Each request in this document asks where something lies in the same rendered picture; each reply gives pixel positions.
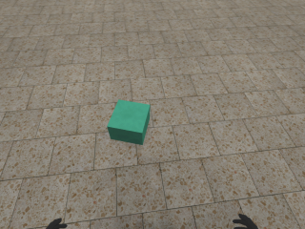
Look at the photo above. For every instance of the robot right hand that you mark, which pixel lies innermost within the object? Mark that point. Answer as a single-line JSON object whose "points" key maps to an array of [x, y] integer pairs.
{"points": [[244, 221]]}

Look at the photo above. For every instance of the robot left hand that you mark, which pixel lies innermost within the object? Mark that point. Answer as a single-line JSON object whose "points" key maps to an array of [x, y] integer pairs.
{"points": [[55, 224]]}

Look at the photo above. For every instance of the carton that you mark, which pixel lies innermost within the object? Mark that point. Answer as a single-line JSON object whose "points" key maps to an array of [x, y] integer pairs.
{"points": [[129, 121]]}

